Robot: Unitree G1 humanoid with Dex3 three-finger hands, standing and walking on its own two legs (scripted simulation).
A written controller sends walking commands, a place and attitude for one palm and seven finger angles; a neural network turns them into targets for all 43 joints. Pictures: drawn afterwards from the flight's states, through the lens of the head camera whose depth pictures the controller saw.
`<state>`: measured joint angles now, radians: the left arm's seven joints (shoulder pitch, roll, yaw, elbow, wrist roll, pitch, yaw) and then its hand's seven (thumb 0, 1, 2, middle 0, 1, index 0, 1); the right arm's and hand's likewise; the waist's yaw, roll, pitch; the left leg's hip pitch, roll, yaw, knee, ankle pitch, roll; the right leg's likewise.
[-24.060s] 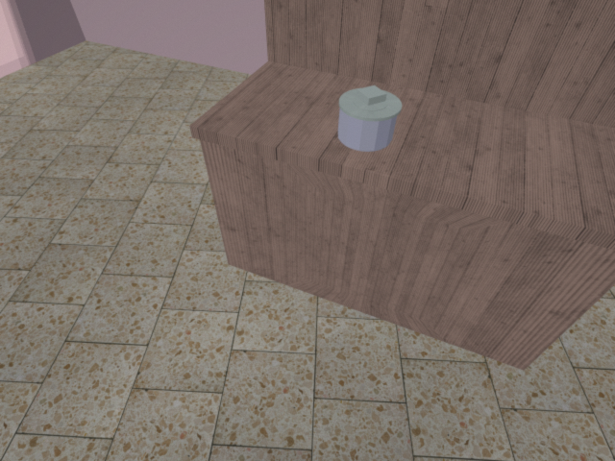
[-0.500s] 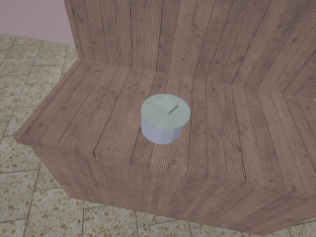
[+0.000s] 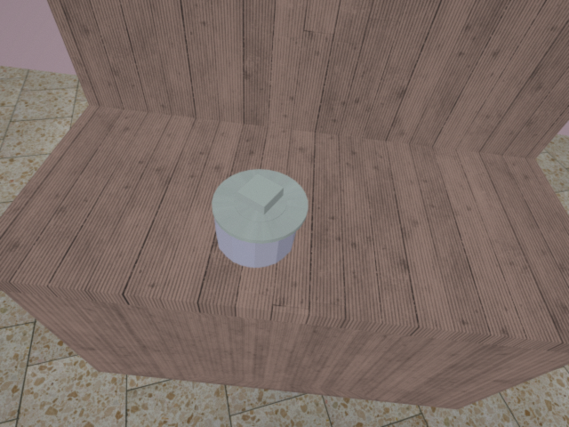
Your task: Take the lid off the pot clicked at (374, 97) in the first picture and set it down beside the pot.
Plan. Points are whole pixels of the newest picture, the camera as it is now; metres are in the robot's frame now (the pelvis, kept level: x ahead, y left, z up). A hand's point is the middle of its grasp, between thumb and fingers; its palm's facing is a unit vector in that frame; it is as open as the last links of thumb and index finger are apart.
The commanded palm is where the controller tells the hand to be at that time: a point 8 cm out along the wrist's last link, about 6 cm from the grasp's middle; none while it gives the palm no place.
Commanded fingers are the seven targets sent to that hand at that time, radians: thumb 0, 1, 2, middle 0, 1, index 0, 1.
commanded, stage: come to a stop and stand still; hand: left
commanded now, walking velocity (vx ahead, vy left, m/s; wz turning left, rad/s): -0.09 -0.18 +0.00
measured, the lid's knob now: (260, 193) +0.46 +0.06 +0.05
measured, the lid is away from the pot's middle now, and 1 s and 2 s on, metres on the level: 0.01 0.01 0.01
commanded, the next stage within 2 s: look again from close up in 1.24 s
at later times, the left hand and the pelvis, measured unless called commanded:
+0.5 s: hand out of the picture +0.04 +0.15 -0.18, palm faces +0.03 -0.99 -0.14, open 7.3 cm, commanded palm none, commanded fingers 0.00 0.90 0.90 -0.20 -0.30 -0.20 -0.30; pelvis +0.02 -0.02 +0.01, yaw +0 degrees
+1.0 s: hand out of the picture -0.06 +0.19 -0.17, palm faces +0.07 -0.98 -0.19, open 7.4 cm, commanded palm none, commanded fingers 0.00 0.90 0.90 -0.20 -0.30 -0.20 -0.30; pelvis -0.04 +0.02 +0.01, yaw +3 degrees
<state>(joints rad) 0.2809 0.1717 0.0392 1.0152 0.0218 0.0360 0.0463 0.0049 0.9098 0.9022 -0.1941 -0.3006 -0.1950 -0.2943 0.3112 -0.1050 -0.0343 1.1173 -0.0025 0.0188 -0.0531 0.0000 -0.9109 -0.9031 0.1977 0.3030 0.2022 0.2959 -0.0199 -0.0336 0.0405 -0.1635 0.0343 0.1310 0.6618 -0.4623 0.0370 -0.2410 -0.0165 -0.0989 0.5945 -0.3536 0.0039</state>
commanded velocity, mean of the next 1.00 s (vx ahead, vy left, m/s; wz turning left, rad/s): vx -0.01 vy -0.01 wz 0.00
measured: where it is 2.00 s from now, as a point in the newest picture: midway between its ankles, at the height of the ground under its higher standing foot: outside the picture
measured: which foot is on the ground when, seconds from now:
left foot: down 0.00-0.24, up 0.26-0.40, down 0.42-1.00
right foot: down 0.00-1.00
